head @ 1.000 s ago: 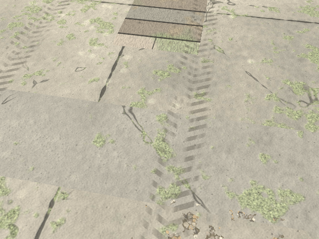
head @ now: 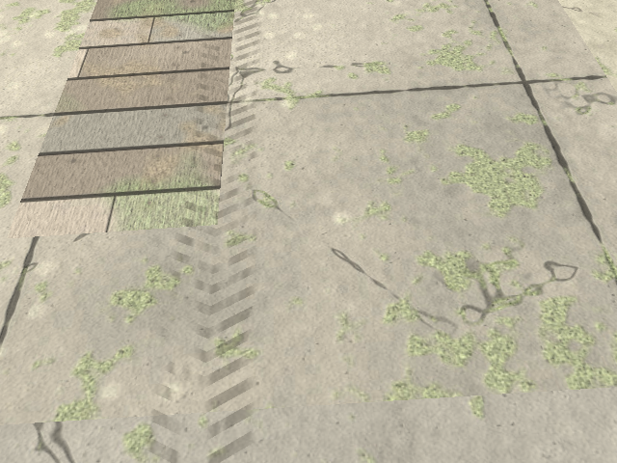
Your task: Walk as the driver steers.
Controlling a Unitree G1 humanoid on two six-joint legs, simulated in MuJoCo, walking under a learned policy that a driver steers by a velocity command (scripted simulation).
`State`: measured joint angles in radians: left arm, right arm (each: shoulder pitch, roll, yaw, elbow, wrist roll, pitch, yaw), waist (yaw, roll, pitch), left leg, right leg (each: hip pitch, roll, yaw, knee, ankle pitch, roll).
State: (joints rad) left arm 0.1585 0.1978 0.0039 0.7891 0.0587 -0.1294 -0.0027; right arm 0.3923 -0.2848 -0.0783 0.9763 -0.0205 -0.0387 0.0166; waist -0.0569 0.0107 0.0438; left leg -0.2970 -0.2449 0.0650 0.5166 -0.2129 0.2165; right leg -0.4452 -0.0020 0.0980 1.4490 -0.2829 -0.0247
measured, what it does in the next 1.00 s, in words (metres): walks ahead: right foot, then left foot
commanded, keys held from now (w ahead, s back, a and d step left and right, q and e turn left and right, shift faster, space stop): w+q+shift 0.32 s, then w+shift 0.28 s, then w+e+shift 0.40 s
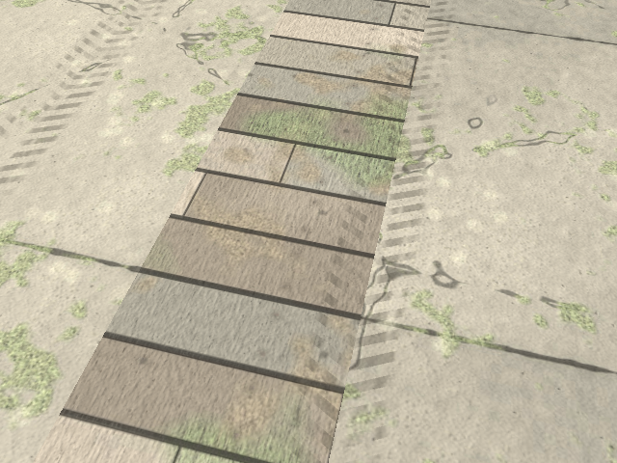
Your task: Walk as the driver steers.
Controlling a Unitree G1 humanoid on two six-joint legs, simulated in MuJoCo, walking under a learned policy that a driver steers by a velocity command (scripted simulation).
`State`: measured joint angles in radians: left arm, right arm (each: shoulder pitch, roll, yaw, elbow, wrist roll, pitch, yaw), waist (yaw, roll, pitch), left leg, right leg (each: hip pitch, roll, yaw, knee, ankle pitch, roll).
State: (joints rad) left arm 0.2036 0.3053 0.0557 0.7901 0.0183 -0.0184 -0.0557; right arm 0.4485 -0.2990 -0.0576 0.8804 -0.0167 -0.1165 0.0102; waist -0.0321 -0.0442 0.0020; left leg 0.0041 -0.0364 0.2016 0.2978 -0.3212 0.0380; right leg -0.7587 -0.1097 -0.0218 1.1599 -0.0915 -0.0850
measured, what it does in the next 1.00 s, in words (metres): walks ahead: right foot, then left foot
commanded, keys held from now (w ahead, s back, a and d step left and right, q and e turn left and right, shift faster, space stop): w+e+shift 0.30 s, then w+shift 0.06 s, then w+q+shift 0.64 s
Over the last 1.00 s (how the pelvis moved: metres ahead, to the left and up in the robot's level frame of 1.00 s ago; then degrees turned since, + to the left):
0.85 0.17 0.02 15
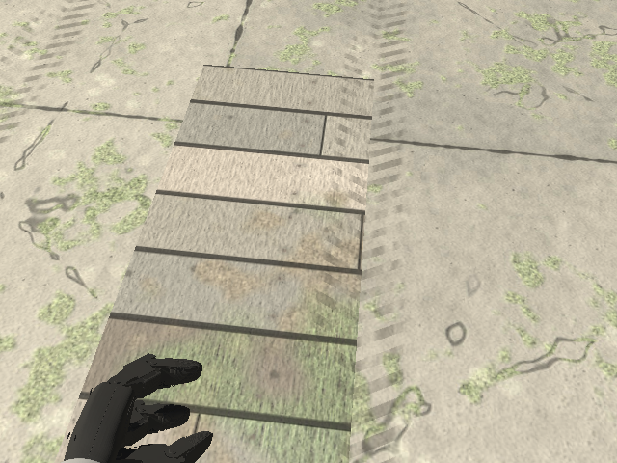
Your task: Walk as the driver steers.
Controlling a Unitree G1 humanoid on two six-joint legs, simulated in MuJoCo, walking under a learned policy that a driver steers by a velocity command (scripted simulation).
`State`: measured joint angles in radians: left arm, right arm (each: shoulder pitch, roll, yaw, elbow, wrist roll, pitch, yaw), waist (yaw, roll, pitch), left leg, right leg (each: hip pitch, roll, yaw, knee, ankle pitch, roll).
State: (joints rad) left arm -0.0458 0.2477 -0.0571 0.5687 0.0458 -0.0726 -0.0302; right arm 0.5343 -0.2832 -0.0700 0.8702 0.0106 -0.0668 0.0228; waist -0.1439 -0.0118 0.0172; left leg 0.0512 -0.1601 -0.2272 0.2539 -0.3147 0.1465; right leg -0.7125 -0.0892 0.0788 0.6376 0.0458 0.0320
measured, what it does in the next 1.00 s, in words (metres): walks ahead: right foot, then left foot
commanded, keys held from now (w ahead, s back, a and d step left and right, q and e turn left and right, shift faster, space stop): w+shift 0.32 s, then w+e+shift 0.28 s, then q+shift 0.40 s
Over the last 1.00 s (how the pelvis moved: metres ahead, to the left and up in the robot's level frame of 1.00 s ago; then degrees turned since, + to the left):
0.94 -0.14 0.00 -1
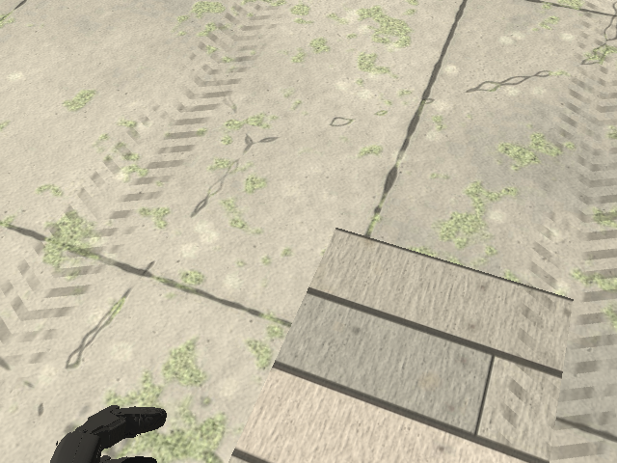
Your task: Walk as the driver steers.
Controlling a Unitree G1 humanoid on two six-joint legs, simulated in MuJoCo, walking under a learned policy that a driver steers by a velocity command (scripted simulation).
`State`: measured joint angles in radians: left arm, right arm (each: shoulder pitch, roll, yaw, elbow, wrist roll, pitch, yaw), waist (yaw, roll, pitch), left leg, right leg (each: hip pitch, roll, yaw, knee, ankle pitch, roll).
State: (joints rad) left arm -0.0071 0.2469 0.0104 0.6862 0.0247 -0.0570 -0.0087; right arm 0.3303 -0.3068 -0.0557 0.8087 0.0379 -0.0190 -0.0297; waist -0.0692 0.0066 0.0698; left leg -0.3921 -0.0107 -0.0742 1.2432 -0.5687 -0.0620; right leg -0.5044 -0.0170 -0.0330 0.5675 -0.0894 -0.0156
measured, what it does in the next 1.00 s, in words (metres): walks ahead, turning left: left foot, then right foot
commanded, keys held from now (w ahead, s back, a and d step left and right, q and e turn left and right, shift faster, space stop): q+shift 1.00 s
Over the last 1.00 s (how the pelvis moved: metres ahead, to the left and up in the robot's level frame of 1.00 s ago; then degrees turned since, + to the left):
0.85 0.02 -0.02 11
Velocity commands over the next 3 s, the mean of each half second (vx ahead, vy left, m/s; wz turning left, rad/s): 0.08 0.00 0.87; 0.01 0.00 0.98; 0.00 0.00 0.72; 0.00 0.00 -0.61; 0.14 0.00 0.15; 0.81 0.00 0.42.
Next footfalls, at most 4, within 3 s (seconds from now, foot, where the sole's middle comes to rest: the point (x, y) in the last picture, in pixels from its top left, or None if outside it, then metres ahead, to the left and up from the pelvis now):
0.32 left None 0.12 0.15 -0.76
0.78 right None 0.25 -0.01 -0.76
1.22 left None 0.01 0.14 -0.76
1.74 right None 0.21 0.07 -0.76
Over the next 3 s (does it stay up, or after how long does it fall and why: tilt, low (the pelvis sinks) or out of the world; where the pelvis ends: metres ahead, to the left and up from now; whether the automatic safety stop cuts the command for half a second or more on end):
stays up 0.22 0.47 0.00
